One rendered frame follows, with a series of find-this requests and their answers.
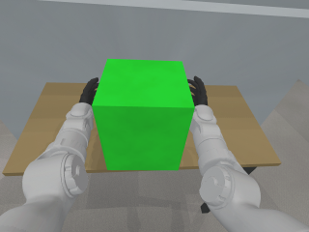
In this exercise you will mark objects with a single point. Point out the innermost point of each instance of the right robot upper arm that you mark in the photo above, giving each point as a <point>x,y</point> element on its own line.
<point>234,199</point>

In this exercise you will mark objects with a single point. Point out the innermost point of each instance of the left robot upper arm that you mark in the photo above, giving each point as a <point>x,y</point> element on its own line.
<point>51,185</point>

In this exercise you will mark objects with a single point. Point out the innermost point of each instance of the right robot forearm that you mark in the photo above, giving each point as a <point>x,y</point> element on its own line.
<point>209,142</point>

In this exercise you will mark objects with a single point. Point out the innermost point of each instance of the left robot forearm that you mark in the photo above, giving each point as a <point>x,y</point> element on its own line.
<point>73,137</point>

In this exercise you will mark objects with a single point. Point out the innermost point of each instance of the carton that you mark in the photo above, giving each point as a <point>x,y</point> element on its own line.
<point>143,111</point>

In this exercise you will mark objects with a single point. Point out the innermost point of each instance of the left robot hand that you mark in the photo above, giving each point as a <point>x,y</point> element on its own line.
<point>89,92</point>

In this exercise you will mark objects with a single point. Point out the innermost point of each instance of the table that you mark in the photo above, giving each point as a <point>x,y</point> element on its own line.
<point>242,133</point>

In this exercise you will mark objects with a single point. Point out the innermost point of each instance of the right robot hand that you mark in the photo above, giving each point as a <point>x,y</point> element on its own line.
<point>200,93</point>

